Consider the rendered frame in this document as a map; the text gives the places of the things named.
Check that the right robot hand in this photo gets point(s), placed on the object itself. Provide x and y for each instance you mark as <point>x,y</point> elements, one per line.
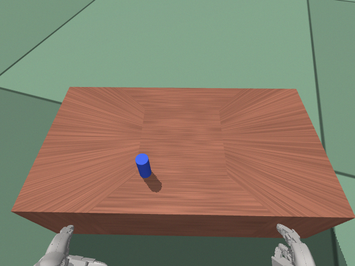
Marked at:
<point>299,253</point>

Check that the left robot arm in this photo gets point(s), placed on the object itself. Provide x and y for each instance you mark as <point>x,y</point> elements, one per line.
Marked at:
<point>52,259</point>

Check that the can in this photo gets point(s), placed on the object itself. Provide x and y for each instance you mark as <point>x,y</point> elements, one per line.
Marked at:
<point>142,162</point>

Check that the left robot hand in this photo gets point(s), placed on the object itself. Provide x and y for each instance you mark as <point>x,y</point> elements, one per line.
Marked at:
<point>60,243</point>

